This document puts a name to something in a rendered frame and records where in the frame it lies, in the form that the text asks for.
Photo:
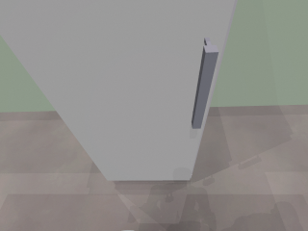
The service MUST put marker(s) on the handle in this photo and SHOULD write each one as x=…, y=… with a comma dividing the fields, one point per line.
x=206, y=72

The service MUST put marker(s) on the fridge door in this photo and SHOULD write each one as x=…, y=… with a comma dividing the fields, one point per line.
x=122, y=75

